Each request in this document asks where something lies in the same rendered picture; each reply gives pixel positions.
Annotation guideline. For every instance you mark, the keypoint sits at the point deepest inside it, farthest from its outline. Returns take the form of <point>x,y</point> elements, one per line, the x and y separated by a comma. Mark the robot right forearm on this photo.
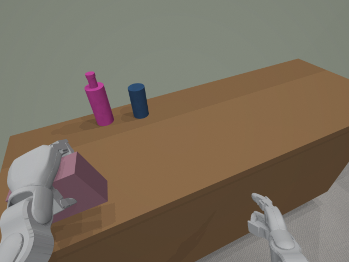
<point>284,248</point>

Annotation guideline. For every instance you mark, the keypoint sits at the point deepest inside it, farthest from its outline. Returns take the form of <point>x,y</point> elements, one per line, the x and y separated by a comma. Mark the robot left hand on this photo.
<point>39,167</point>

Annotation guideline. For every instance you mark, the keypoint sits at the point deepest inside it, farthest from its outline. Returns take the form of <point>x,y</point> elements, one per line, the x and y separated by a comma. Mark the sponge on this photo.
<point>77,179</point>

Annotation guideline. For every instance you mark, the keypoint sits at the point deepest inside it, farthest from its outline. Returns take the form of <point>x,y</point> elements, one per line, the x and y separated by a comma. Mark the table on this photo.
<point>179,181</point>

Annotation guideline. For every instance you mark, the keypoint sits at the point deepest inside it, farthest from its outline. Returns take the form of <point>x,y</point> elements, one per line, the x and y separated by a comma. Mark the robot right hand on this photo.
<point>262,224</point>

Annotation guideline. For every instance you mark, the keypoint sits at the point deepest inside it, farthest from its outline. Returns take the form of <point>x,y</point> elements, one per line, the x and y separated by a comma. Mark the robot left forearm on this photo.
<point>26,226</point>

